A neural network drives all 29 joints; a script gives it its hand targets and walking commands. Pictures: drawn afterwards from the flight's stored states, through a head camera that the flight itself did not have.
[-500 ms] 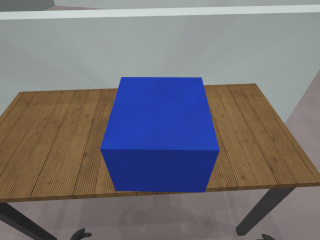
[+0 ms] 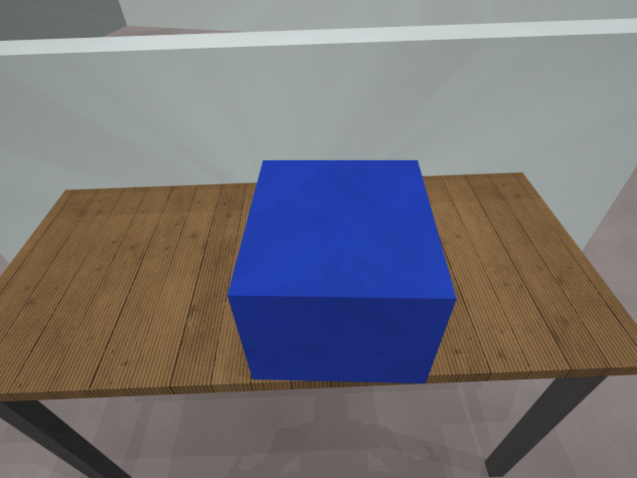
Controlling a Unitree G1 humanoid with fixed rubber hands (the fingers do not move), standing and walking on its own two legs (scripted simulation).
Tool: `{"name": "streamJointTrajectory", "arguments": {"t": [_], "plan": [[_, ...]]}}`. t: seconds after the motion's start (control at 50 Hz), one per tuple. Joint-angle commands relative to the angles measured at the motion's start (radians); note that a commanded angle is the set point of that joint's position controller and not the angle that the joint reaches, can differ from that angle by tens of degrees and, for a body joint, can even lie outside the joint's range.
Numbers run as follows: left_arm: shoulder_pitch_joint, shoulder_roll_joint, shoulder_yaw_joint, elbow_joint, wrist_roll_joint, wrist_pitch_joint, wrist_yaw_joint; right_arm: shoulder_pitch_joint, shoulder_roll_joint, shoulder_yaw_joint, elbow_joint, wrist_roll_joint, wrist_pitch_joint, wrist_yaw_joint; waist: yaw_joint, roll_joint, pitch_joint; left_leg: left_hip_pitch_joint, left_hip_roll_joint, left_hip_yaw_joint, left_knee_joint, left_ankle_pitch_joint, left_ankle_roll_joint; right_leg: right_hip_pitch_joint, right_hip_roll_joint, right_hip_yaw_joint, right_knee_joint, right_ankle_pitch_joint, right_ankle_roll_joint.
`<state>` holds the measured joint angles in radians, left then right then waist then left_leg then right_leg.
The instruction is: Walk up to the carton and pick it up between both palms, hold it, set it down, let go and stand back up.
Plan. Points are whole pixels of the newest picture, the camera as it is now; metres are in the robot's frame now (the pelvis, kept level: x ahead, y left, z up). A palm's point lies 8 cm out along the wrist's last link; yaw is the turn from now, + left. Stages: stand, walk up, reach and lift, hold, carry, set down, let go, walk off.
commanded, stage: stand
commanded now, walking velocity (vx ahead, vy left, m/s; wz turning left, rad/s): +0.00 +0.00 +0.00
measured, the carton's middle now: (338, 264) +0.46 +0.00 +0.02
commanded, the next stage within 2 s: none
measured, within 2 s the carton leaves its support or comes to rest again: neither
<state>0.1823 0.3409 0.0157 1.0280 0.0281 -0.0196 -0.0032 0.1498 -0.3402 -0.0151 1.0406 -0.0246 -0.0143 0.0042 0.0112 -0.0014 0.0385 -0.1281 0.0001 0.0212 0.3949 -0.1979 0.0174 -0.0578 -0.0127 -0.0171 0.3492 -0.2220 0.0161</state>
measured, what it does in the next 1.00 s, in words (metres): stands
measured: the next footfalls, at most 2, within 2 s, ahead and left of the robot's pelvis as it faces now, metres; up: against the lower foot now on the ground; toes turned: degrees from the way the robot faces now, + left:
none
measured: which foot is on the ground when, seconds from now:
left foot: down 0.00-1.00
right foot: down 0.00-1.00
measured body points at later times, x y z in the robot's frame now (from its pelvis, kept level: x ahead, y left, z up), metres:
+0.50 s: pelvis -0.01 +0.01 +0.00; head -0.01 +0.01 +0.45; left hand +0.05 +0.31 -0.13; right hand +0.07 -0.29 -0.13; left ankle +0.01 +0.11 -0.75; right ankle -0.02 -0.13 -0.75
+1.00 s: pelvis -0.01 +0.01 +0.00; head +0.00 +0.02 +0.45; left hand +0.06 +0.31 -0.13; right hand +0.08 -0.29 -0.13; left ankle +0.01 +0.11 -0.75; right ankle -0.02 -0.13 -0.75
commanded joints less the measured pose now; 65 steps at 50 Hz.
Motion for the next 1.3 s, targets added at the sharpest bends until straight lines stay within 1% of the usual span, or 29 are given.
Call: {"name": "streamJointTrajectory", "arguments": {"t": [0.0,0.04,0.08,0.12,0.16,0.18,0.22,0.24,0.26,0.28,0.46,0.48,0.56,0.62,0.64,0.68,0.7,0.74,0.8,0.88,0.9,0.94,0.96,1.02,1.1,1.14,1.22,1.26,1.28], "plan": [[-0.042,0.211,0.042,-0.054,-0.002,-0.024,0.012,-0.038,-0.223,-0.042,-0.043,0.003,-0.025,-0.011,0.002,-0.028,-0.008,-0.009,0.128,-0.137,-0.116,0.113,0.027,-0.047,-0.099,0.088,-0.079,0.065,-0.029],[-0.042,0.212,0.045,-0.044,-0.005,-0.018,0.014,-0.042,-0.243,-0.046,-0.030,0.002,-0.023,-0.006,-0.009,-0.044,0.013,0.008,0.142,-0.145,-0.121,0.127,0.031,-0.094,-0.097,0.084,-0.076,0.042,-0.029],[-0.030,0.213,0.039,-0.031,-0.004,-0.020,0.013,-0.058,-0.221,-0.038,-0.033,0.010,-0.027,-0.011,0.000,0.046,0.014,0.019,0.136,-0.131,-0.109,0.160,0.024,-0.091,-0.100,0.098,-0.090,0.070,-0.038],[-0.032,0.219,0.041,-0.028,-0.004,-0.024,0.012,-0.073,-0.225,-0.035,-0.030,0.006,-0.024,-0.012,-0.005,-0.003,-0.005,-0.001,0.139,-0.137,-0.118,0.134,0.029,-0.057,-0.103,0.098,-0.090,0.052,-0.038],[-0.028,0.216,0.040,-0.031,-0.012,-0.016,0.013,-0.063,-0.245,-0.044,-0.024,-0.005,-0.025,-0.009,0.006,0.042,0.009,-0.009,0.126,-0.133,-0.134,0.091,0.027,-0.039,-0.107,0.096,-0.093,0.071,-0.030],[-0.045,0.197,0.039,-0.036,-0.004,-0.015,0.009,-0.048,-0.239,-0.048,-0.021,-0.002,-0.024,-0.014,-0.012,0.027,-0.027,0.005,0.123,-0.139,-0.138,0.059,0.026,-0.039,-0.101,0.082,-0.076,0.066,-0.037],[-0.017,0.202,0.045,-0.025,-0.014,-0.016,0.010,-0.048,-0.247,-0.044,-0.018,0.006,-0.019,-0.009,0.004,0.000,-0.033,-0.003,0.130,-0.156,-0.170,-0.021,0.017,-0.039,-0.094,0.078,-0.057,0.061,-0.031],[-0.041,0.185,0.039,-0.014,-0.007,-0.015,0.014,-0.056,-0.242,-0.046,-0.023,0.008,-0.020,-0.010,-0.015,0.007,-0.017,-0.007,0.129,-0.147,-0.160,0.031,0.020,-0.063,-0.106,0.083,-0.067,0.047,-0.032],[-0.033,0.192,0.031,-0.029,-0.007,-0.018,0.013,-0.072,-0.229,-0.038,-0.023,0.003,-0.022,-0.010,0.002,0.022,0.002,-0.004,0.139,-0.154,-0.158,0.046,0.028,-0.084,-0.108,0.088,-0.079,0.009,-0.035],[-0.054,0.185,0.027,-0.023,-0.008,-0.013,0.012,-0.063,-0.231,-0.042,-0.019,0.007,-0.026,-0.012,-0.013,-0.008,0.024,-0.009,0.139,-0.159,-0.170,0.045,0.018,-0.092,-0.105,0.077,-0.076,0.006,-0.031],[-0.018,0.198,0.029,-0.011,-0.014,-0.016,0.013,-0.061,-0.226,-0.038,0.001,0.011,-0.023,-0.010,-0.019,0.022,-0.062,0.038,0.140,-0.163,-0.117,0.170,0.033,-0.049,-0.127,0.084,-0.083,0.083,-0.046],[-0.020,0.210,0.027,-0.009,-0.015,-0.016,0.013,-0.042,-0.230,-0.037,0.010,0.015,-0.021,-0.005,-0.016,-0.022,-0.026,0.029,0.142,-0.153,-0.123,0.177,0.031,-0.047,-0.125,0.086,-0.082,0.069,-0.041],[-0.029,0.220,0.041,-0.015,-0.008,-0.008,0.013,-0.088,-0.249,-0.042,0.005,0.000,-0.020,-0.008,0.005,0.006,-0.031,0.013,0.112,-0.132,-0.119,0.074,0.018,-0.044,-0.124,0.085,-0.105,0.086,-0.037],[-0.043,0.222,0.039,-0.009,-0.015,-0.011,0.015,-0.069,-0.224,-0.035,0.014,0.020,-0.019,-0.007,-0.006,-0.012,0.044,-0.017,0.116,-0.153,-0.152,0.060,0.020,-0.087,-0.123,0.091,-0.106,0.041,-0.038],[-0.025,0.198,0.029,-0.007,-0.011,-0.014,0.015,-0.059,-0.208,-0.032,0.009,0.016,-0.021,-0.008,-0.017,0.024,-0.022,0.026,0.121,-0.139,-0.137,0.086,0.019,-0.062,-0.117,0.087,-0.100,0.043,-0.027],[-0.046,0.212,0.034,-0.012,-0.009,-0.009,0.015,-0.069,-0.234,-0.042,0.012,0.012,-0.018,-0.007,-0.016,-0.018,-0.029,0.007,0.125,-0.156,-0.165,0.041,0.016,-0.051,-0.104,0.078,-0.087,0.058,-0.032],[-0.031,0.192,0.031,-0.008,-0.008,-0.007,0.014,-0.097,-0.247,-0.034,0.018,0.012,-0.019,-0.007,-0.006,0.039,0.006,-0.011,0.131,-0.158,-0.157,-0.019,0.023,-0.065,-0.110,0.089,-0.094,0.045,-0.036],[-0.047,0.209,0.034,-0.014,-0.010,-0.011,0.017,-0.070,-0.243,-0.045,0.018,0.015,-0.013,-0.005,-0.010,-0.017,-0.038,0.019,0.115,-0.146,-0.144,0.068,0.010,-0.050,-0.124,0.089,-0.096,0.066,-0.040],[-0.037,0.199,0.030,-0.014,-0.009,-0.012,0.019,-0.066,-0.239,-0.038,0.020,0.012,-0.022,-0.009,-0.009,0.002,-0.009,0.017,0.132,-0.149,-0.115,0.192,0.019,-0.053,-0.125,0.086,-0.104,0.095,-0.036],[-0.044,0.201,0.028,-0.001,-0.017,-0.011,0.015,-0.099,-0.241,-0.034,0.024,0.004,-0.020,-0.011,0.003,0.026,-0.033,0.025,0.125,-0.139,-0.121,0.169,0.016,-0.028,-0.120,0.084,-0.096,0.113,-0.034],[-0.053,0.209,0.029,0.003,-0.015,-0.010,0.016,-0.085,-0.231,-0.030,0.013,0.012,-0.022,-0.007,-0.010,-0.024,-0.013,0.035,0.126,-0.148,-0.133,0.127,0.011,-0.060,-0.121,0.081,-0.092,0.077,-0.037],[-0.052,0.221,0.031,0.007,-0.020,-0.004,0.015,-0.079,-0.258,-0.035,0.028,0.017,-0.017,-0.005,0.001,-0.020,-0.007,-0.006,0.130,-0.165,-0.170,0.095,0.011,-0.033,-0.118,0.078,-0.082,0.065,-0.035],[-0.022,0.193,0.030,0.009,-0.026,-0.004,0.014,-0.096,-0.244,-0.042,0.016,0.012,-0.021,-0.008,-0.001,0.030,-0.040,0.030,0.134,-0.174,-0.160,0.079,0.011,-0.029,-0.111,0.077,-0.073,0.077,-0.042],[-0.066,0.180,0.027,0.001,-0.008,0.000,0.011,-0.083,-0.240,-0.027,0.036,0.010,-0.021,-0.014,-0.009,0.028,-0.020,0.009,0.124,-0.127,-0.127,0.151,0.018,-0.046,-0.125,0.080,-0.109,0.078,-0.028],[-0.064,0.217,0.026,0.008,-0.029,-0.013,0.014,-0.063,-0.238,-0.025,0.031,0.018,-0.023,-0.011,-0.016,-0.025,-0.036,0.033,0.133,-0.164,-0.141,0.159,0.021,-0.042,-0.127,0.085,-0.104,0.077,-0.035],[-0.052,0.207,0.027,0.006,-0.021,-0.014,0.011,-0.102,-0.234,-0.026,0.027,0.010,-0.021,-0.014,0.004,0.037,-0.042,0.032,0.136,-0.147,-0.137,0.222,0.020,-0.006,-0.130,0.090,-0.102,0.115,-0.034],[-0.062,0.196,0.020,0.018,-0.012,-0.005,0.018,-0.087,-0.251,-0.038,0.035,0.021,-0.018,-0.015,-0.011,-0.014,-0.021,0.051,0.127,-0.156,-0.125,0.176,0.012,-0.056,-0.122,0.083,-0.113,0.081,-0.030],[-0.080,0.189,0.024,0.013,-0.011,-0.007,0.019,-0.083,-0.237,-0.043,0.019,0.012,-0.016,-0.014,-0.025,0.015,-0.037,0.039,0.128,-0.129,-0.111,0.188,0.004,-0.038,-0.121,0.069,-0.103,0.106,-0.022],[-0.060,0.215,0.023,0.013,-0.016,-0.009,0.017,-0.060,-0.220,-0.028,0.029,0.019,-0.016,-0.009,-0.022,-0.052,-0.007,0.023,0.123,-0.143,-0.133,0.148,0.010,-0.051,-0.119,0.067,-0.109,0.080,-0.022]]}}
